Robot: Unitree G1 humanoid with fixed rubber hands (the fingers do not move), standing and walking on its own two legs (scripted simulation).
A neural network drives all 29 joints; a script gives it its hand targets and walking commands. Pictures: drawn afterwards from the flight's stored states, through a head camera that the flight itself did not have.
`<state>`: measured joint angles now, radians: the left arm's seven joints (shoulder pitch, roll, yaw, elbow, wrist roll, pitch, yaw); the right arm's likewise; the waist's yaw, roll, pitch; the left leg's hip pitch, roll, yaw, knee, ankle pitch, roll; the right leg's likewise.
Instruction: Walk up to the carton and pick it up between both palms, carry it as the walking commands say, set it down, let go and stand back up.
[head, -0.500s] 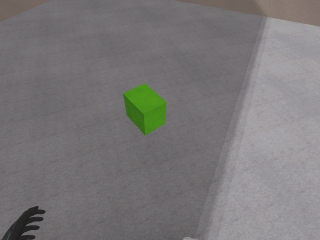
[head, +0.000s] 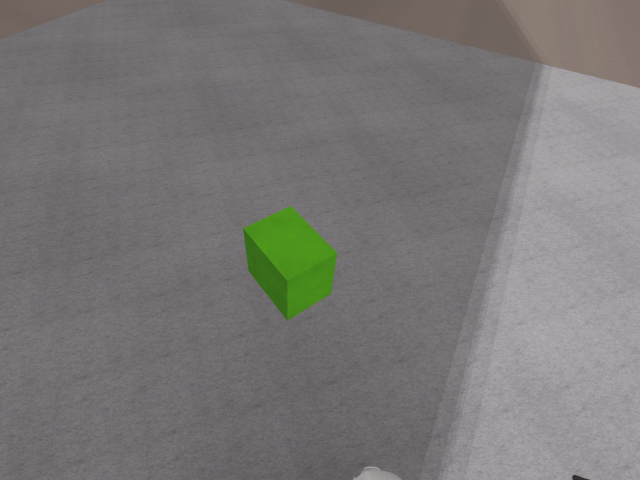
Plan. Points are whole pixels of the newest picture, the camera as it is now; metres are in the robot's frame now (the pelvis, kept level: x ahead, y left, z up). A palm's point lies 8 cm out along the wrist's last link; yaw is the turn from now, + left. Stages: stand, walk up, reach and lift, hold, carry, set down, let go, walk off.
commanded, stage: walk up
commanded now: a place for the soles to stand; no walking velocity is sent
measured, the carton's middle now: (289, 262) +0.93 +0.04 -0.64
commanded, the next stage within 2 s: none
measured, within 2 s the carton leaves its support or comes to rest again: neither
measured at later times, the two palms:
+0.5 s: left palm (45, 428) +0.22 +0.35 -0.09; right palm (526, 352) +0.32 -0.33 -0.06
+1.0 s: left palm (78, 314) +0.38 +0.35 -0.07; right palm (486, 276) +0.48 -0.33 -0.09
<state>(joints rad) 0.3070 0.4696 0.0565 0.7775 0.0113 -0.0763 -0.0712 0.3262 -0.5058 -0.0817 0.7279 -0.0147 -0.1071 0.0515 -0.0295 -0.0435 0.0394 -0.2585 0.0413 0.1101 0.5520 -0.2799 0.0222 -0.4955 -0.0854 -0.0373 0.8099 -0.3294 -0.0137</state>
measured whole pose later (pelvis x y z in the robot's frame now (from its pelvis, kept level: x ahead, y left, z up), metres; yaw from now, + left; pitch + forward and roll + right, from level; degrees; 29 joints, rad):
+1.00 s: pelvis +0.35 -0.01 -0.01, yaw +2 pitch -1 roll +0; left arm 0.37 0.52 0.07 0.73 0.01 -0.09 -0.02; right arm 0.25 -0.48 -0.06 0.76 -0.01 -0.06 0.04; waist 0.05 0.01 0.06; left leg -0.45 0.06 0.06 0.70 -0.26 0.02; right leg -0.30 -0.07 -0.07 0.67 -0.35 0.00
